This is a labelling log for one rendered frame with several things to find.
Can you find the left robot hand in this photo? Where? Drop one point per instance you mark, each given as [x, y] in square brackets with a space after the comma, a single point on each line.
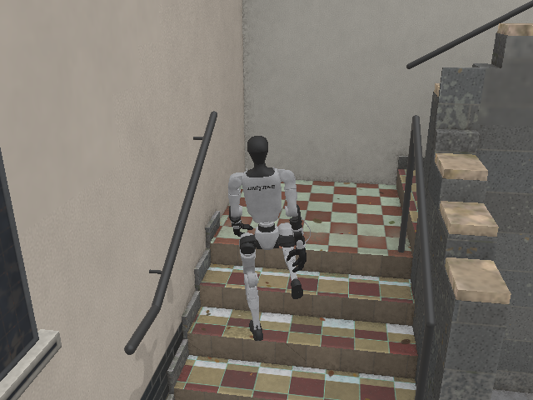
[243, 226]

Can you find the humanoid robot head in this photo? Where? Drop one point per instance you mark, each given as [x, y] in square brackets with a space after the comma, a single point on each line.
[257, 147]

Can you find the robot left upper arm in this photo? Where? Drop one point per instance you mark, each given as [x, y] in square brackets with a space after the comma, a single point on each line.
[234, 193]

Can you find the right robot hand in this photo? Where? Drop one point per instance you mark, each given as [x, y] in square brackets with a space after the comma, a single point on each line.
[300, 261]

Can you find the robot left thigh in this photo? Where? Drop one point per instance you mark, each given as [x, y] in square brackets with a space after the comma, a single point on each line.
[247, 244]

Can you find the robot left forearm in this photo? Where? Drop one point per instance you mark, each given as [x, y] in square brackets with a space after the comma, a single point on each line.
[236, 221]

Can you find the robot right forearm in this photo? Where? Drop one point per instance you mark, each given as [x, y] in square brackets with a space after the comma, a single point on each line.
[297, 230]

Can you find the robot right upper arm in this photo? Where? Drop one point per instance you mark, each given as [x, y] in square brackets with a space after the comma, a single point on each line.
[289, 179]

